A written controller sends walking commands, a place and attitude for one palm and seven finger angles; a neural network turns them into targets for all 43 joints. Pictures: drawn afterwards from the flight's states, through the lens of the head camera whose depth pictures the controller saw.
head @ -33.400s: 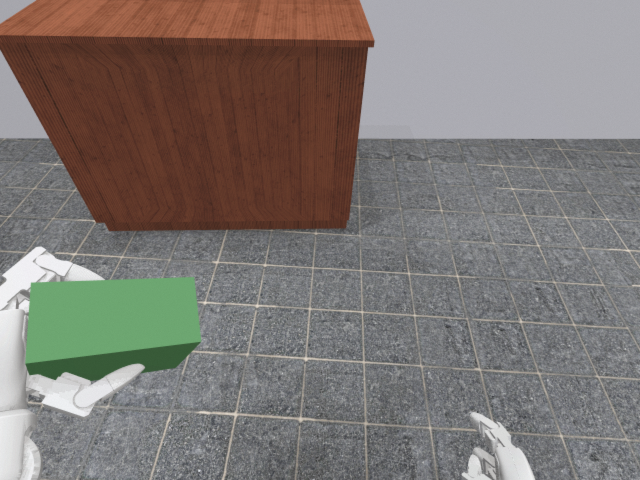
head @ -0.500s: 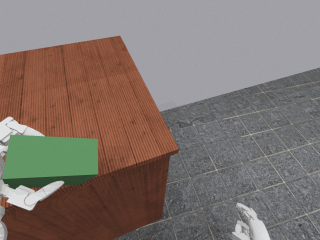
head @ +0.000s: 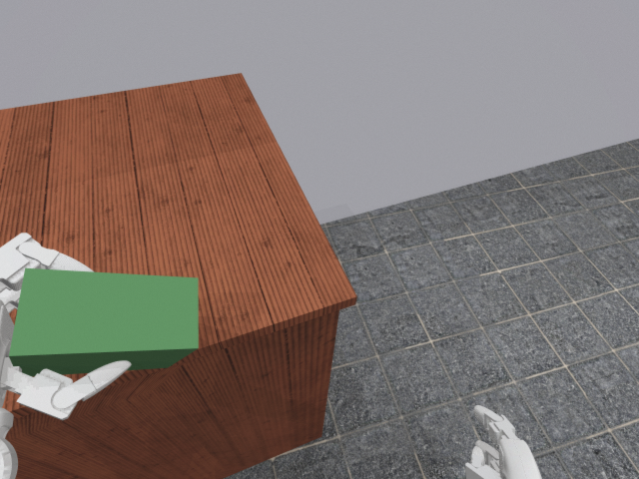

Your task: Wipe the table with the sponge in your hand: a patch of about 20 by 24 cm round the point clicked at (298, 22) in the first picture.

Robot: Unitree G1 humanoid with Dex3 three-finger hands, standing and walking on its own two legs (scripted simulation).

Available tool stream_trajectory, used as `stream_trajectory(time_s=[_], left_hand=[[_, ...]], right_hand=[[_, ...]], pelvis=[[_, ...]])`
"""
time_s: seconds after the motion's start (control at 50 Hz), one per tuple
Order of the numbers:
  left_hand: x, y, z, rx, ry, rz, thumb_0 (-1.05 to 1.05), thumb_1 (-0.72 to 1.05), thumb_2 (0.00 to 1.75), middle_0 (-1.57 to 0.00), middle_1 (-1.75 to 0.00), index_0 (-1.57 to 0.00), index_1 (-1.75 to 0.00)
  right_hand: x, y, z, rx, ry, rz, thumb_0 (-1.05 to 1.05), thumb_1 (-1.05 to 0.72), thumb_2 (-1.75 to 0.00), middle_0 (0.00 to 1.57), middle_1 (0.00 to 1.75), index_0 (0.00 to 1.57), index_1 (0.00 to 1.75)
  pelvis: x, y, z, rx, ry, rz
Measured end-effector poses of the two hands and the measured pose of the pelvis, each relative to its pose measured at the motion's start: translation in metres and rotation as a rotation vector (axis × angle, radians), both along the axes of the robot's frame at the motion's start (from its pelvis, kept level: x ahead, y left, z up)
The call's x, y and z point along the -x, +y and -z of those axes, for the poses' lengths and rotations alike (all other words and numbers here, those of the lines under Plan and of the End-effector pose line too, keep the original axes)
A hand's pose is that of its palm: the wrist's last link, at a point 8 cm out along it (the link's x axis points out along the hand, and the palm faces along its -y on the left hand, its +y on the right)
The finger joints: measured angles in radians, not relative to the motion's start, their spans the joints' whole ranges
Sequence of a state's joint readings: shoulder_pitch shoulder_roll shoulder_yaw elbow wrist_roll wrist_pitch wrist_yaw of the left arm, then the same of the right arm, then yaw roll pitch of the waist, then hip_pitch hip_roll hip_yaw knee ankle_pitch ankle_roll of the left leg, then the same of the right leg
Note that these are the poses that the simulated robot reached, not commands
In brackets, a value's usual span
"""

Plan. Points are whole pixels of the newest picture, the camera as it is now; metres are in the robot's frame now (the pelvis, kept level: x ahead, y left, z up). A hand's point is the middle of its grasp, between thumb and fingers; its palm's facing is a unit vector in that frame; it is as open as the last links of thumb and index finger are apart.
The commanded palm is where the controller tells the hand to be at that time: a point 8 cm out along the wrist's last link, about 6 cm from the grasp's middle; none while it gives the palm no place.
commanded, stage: shuffle to correct the standing spot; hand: left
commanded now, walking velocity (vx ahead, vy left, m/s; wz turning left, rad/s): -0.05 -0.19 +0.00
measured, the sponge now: (135, 326) +0.23 +0.19 +0.14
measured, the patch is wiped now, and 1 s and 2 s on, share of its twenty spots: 0.00 0.00 0.00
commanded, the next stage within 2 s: come to a stop and stand still in 0.80 s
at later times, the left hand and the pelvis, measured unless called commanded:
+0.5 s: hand (67, 321) +0.22 +0.24 +0.17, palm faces +0.33 -0.85 -0.41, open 10.4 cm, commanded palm +0.16 +0.28 +0.18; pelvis +0.00 +0.00 +0.00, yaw +0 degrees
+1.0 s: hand (41, 297) +0.23 +0.26 +0.18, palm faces +0.36 -0.80 -0.48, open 10.5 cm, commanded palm +0.16 +0.28 +0.18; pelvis +0.00 +0.00 +0.00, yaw +0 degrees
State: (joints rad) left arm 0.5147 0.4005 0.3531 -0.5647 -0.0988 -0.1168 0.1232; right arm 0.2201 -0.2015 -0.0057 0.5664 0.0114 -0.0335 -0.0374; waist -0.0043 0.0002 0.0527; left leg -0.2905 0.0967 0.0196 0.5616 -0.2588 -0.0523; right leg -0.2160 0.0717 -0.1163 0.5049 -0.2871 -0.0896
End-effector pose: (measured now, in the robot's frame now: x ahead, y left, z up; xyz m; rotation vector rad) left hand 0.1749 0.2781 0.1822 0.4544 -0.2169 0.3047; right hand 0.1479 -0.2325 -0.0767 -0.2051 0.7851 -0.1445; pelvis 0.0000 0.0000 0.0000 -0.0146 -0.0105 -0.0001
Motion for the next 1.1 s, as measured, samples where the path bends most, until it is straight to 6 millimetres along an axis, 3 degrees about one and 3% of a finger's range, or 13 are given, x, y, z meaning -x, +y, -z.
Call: stream_trajectory(time_s=[0.34,0.62,0.94,1.02,1.06,1.1], left_hand=[[0.004,0.001,0.001,0.004,0.006,-0.005,-0.02,-0.53,1.03,-0.68,-1.33,-0.72,-1.32],[-0.003,0.0,-0.002,-0.018,0.009,-0.002,-0.02,-0.54,1.03,-0.68,-1.33,-0.72,-1.32],[-0.002,0.001,0.0,-0.007,0.006,-0.013,-0.02,-0.54,1.03,-0.68,-1.33,-0.72,-1.32],[-0.02,0.029,-0.022,-0.137,-0.099,-0.001,-0.02,-0.55,1.03,-0.69,-1.32,-0.72,-1.32],[-0.025,0.041,-0.017,-0.103,-0.098,-0.043,-0.02,-0.54,1.03,-0.69,-1.32,-0.72,-1.32],[-0.026,0.039,-0.007,-0.065,-0.073,-0.041,-0.02,-0.54,1.03,-0.68,-1.32,-0.71,-1.32]], right_hand=[[0.007,0.001,0.002,-0.002,0.007,0.002,0.01,-0.9,-0.89,0.2,0.3,0.2,0.3],[-0.005,0.003,0.002,-0.018,-0.014,-0.004,0.01,-0.9,-0.89,0.2,0.3,0.2,0.3],[-0.005,0.002,0.002,-0.011,-0.005,-0.008,0.01,-0.9,-0.89,0.2,0.3,0.2,0.3],[0.002,0.003,0.001,0.021,0.011,-0.06,0.01,-0.91,-0.89,0.2,0.3,0.2,0.3],[0.005,0.001,-0.003,0.017,-0.016,-0.061,0.01,-0.9,-0.89,0.2,0.3,0.2,0.3],[0.007,0.0,-0.008,0.016,-0.053,-0.045,0.01,-0.9,-0.89,0.2,0.3,0.2,0.3]], pelvis=[[0.002,0.001,0.0,-0.001,0.002,0.001],[-0.001,-0.001,0.001,0.004,0.007,0.0],[-0.001,-0.001,0.001,0.004,0.009,-0.003],[0.005,-0.003,-0.002,-0.011,0.013,0.013],[0.008,0.002,-0.002,-0.014,0.012,0.028],[0.011,0.009,-0.002,-0.018,0.008,0.039]])
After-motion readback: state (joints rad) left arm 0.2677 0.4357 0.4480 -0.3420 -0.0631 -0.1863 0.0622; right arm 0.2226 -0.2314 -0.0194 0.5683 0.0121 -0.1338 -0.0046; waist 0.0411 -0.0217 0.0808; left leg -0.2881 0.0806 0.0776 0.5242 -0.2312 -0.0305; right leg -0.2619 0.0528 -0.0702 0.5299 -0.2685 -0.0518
